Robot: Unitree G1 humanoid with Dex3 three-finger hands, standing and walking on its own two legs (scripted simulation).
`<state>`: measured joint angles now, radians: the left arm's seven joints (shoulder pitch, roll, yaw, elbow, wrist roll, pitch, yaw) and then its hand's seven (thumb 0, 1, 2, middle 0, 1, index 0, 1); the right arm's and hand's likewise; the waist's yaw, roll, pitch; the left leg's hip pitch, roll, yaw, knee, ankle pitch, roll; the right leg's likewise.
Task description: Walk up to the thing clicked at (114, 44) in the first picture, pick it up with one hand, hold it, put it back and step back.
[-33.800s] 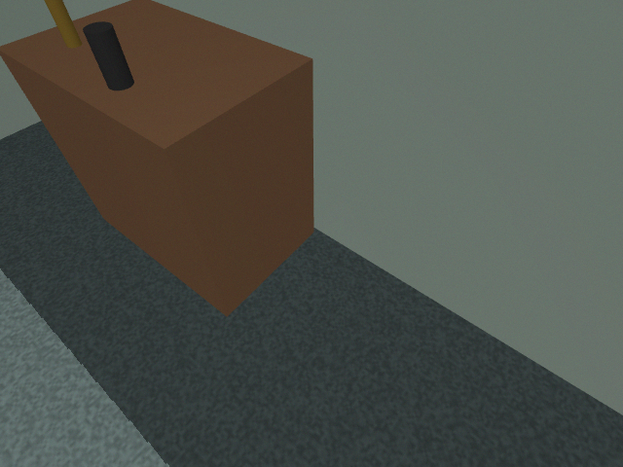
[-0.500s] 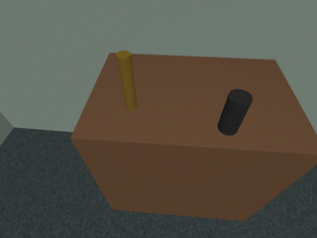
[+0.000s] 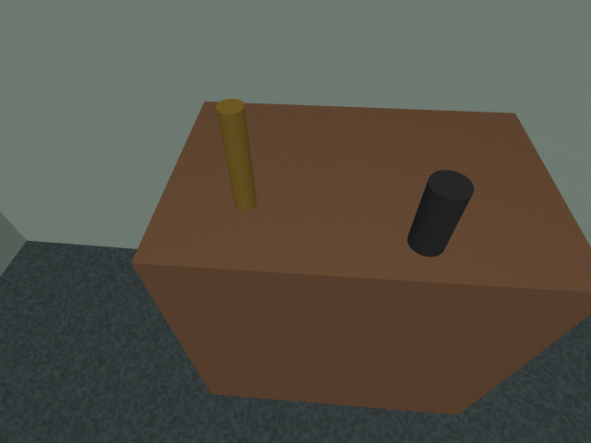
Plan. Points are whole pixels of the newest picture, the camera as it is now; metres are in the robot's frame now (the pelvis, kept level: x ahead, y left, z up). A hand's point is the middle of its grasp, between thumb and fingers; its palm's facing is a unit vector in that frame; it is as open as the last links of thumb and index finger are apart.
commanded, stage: stand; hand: right
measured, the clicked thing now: (437, 215) +0.44 -0.21 +0.04
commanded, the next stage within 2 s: none
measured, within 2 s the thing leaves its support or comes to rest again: neither
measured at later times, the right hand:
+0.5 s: hand out of the picture +0.06 -0.25 -0.16, palm faces -0.04 +0.94 -0.35, open 10.4 cm
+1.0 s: hand out of the picture +0.07 -0.25 -0.16, palm faces -0.04 +0.94 -0.35, open 7.4 cm
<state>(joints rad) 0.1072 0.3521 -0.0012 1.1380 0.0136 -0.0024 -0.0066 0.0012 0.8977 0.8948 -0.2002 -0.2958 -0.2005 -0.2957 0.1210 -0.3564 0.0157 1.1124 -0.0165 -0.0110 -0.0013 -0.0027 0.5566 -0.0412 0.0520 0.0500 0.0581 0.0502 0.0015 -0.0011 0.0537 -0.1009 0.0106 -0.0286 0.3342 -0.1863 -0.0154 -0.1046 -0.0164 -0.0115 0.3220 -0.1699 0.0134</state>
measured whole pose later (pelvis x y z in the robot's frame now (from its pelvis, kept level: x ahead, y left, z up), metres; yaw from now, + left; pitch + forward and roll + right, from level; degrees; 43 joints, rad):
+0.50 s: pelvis +0.00 +0.00 +0.00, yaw +0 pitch -3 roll +0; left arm 0.12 0.35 0.00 1.14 0.01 0.00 -0.01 0.00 0.90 0.89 -0.20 -0.30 -0.20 -0.30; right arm 0.13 -0.35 0.01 1.12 -0.02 -0.01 0.00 0.00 -0.38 -0.77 0.19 0.29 0.20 0.29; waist 0.00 0.00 0.06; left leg -0.11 0.01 -0.03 0.33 -0.18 -0.01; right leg -0.11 -0.02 -0.01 0.32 -0.17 0.01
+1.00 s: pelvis +0.00 +0.00 +0.00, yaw +0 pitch -2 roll +0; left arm 0.12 0.35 0.00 1.12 0.01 -0.01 -0.01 0.00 0.90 0.89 -0.20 -0.30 -0.20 -0.30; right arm 0.13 -0.35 0.01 1.12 -0.02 -0.01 0.00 0.01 -0.90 -0.90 0.20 0.30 0.21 0.30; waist 0.00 0.00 0.05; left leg -0.11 0.01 -0.03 0.33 -0.18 -0.01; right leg -0.11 -0.02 -0.01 0.32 -0.17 0.02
